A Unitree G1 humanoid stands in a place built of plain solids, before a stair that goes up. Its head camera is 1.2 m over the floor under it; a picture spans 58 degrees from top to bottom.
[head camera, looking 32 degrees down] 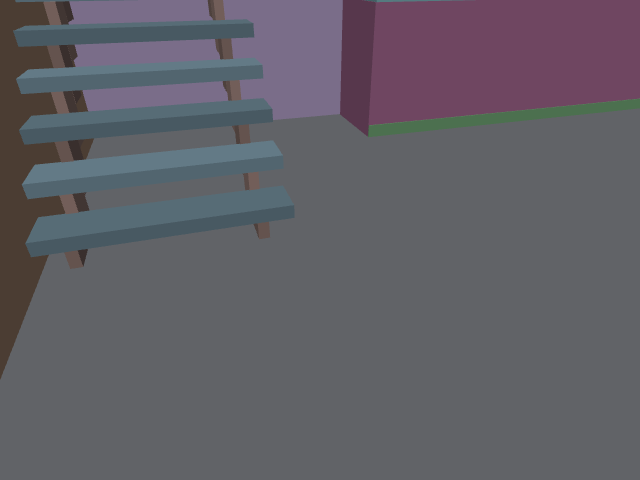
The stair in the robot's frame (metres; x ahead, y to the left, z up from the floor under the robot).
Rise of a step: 0.19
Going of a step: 0.21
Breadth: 1.21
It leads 17 degrees to the left of straight ahead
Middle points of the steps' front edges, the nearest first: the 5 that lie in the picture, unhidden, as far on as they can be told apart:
1.77 0.71 0.19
1.97 0.77 0.38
2.17 0.83 0.56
2.37 0.89 0.75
2.57 0.96 0.94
